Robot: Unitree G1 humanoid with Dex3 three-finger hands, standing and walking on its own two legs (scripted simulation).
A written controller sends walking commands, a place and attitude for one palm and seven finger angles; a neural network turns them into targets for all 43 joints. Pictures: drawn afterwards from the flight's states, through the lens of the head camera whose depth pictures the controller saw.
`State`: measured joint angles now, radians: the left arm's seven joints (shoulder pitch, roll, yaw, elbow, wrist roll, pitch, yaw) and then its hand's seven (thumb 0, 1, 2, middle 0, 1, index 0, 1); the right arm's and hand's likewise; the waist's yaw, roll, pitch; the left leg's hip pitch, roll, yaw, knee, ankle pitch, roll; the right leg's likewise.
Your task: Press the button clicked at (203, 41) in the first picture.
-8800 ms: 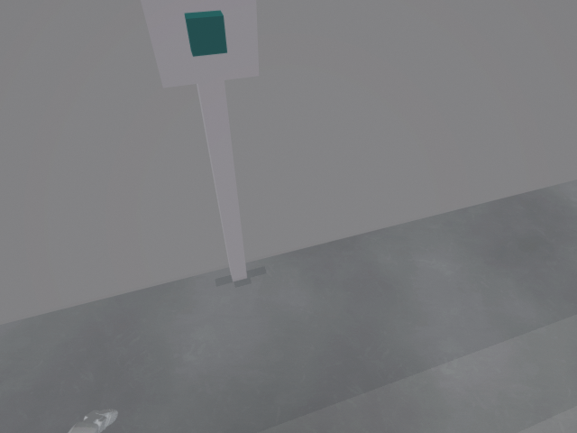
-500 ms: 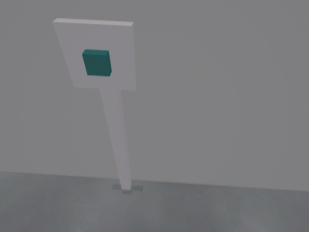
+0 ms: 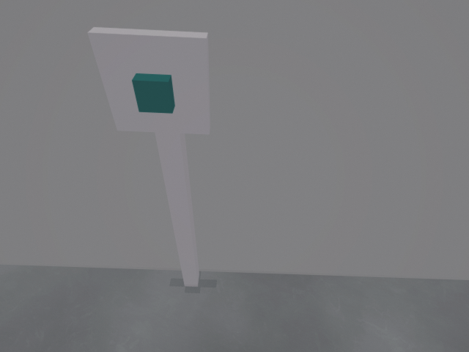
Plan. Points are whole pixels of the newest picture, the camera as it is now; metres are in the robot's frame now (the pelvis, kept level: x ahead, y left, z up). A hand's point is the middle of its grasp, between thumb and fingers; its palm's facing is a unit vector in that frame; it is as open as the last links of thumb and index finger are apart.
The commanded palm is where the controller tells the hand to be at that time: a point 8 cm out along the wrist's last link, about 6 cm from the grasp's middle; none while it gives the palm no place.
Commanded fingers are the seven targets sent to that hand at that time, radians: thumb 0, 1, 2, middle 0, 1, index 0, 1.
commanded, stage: shuffle to correct the standing spot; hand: left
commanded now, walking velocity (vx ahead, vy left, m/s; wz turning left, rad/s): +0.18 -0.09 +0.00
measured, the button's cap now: (155, 92) +0.54 +0.19 +0.19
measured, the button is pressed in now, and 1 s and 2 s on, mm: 0 0 0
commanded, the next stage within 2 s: come to a stop and stand still in 0.12 s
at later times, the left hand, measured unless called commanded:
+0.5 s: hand out of the picture +0.01 +0.13 -0.19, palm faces +0.05 -0.99 -0.11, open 7.4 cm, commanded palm none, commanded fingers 0.00 0.90 0.90 -0.20 -0.30 -0.20 -0.30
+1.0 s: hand out of the picture +0.10 +0.13 -0.18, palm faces -0.01 -0.98 -0.21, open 7.4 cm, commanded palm none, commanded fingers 0.00 0.90 0.90 -0.20 -0.30 -0.20 -0.30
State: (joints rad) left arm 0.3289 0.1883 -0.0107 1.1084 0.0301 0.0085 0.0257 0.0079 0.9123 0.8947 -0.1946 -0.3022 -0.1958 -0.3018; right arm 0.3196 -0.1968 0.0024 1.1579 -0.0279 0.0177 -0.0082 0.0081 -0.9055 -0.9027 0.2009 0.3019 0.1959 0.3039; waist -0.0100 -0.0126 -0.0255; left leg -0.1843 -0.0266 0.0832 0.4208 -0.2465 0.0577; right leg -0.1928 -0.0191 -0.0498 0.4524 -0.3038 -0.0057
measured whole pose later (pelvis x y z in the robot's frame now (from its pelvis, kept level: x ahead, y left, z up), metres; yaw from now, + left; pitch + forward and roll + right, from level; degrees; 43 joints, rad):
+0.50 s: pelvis +0.08 +0.00 -0.01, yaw -1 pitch +0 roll -1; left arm 0.41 0.10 0.00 1.12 0.02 0.00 0.05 0.01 0.91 0.89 -0.20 -0.30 -0.20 -0.30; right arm 0.25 -0.14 -0.02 1.10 0.00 -0.02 -0.05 0.02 -0.93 -0.90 0.20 0.30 0.20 0.30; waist 0.02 -0.04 0.03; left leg -0.21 0.00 0.11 0.53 -0.32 0.05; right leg -0.13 -0.01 -0.04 0.49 -0.32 0.01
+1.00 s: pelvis +0.02 -0.05 -0.01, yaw -1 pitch -2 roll -1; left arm 0.22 0.17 0.02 0.98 0.03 0.01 0.03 0.01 0.91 0.89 -0.19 -0.30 -0.20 -0.30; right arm 0.26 -0.17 -0.04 1.08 -0.02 0.04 -0.01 0.01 -0.91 -0.90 0.20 0.30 0.20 0.30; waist -0.02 0.02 0.03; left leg -0.25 0.05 0.04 0.62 -0.36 0.00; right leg -0.26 0.01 -0.08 0.54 -0.24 -0.03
